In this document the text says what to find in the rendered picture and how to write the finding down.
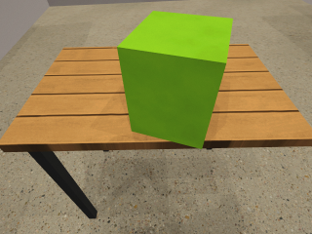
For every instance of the table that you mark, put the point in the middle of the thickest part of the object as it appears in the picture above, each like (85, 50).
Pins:
(80, 105)

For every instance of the carton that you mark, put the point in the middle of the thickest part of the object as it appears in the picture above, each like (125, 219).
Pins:
(172, 65)

